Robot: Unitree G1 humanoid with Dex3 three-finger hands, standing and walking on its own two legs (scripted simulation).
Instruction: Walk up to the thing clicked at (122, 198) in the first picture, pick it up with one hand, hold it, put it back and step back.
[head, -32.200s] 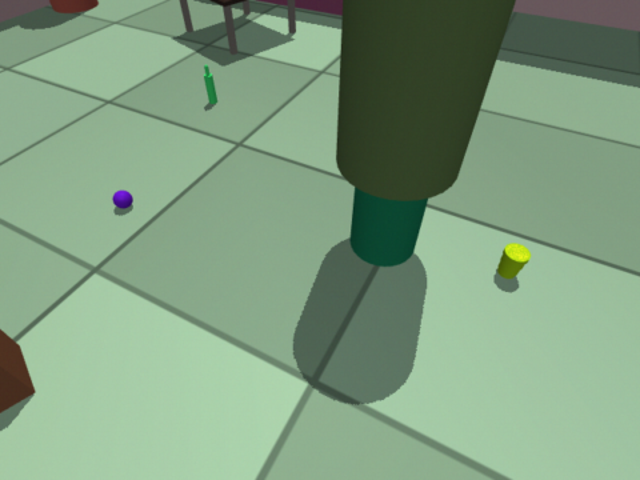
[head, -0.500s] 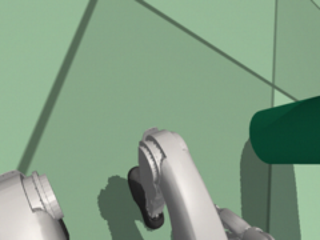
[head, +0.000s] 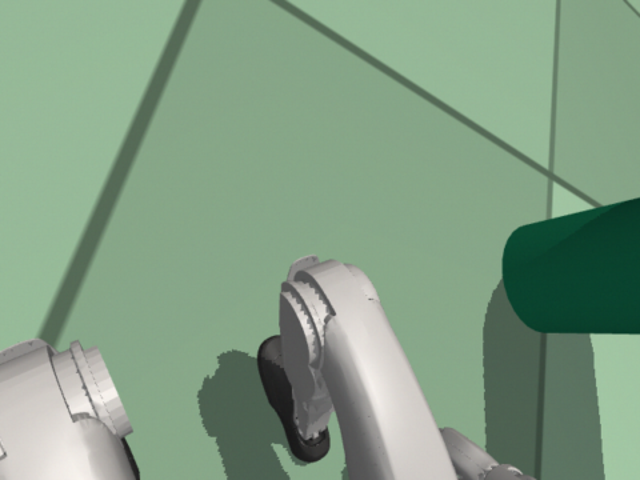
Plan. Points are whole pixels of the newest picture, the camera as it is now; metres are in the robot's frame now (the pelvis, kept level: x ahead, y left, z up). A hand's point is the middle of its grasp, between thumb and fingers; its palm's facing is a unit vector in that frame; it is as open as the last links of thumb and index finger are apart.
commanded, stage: settle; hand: left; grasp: from above
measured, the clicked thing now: out of the picture +0.42 +0.35 -0.26
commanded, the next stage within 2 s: lift in 0.80 s
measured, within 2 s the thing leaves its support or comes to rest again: leaves its support in 0.20 s
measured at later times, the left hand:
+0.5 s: hand out of the picture +0.42 +0.35 -0.17, palm faces -0.39 -0.14 -0.91, open 8.4 cm
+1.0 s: hand out of the picture +0.41 +0.34 -0.11, palm faces -0.42 -0.11 -0.90, open 8.4 cm
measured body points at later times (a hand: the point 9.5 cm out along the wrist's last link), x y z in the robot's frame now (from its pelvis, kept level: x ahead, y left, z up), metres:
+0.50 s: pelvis +0.00 +0.00 +0.01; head +0.23 +0.11 +0.39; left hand +0.43 +0.35 -0.12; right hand +0.11 -0.26 -0.08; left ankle +0.06 +0.13 -0.26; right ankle +0.11 -0.13 -0.26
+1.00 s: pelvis -0.01 -0.01 +0.04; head +0.20 +0.09 +0.43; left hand +0.43 +0.35 -0.06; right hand +0.08 -0.27 -0.06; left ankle +0.06 +0.13 -0.26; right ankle +0.11 -0.13 -0.26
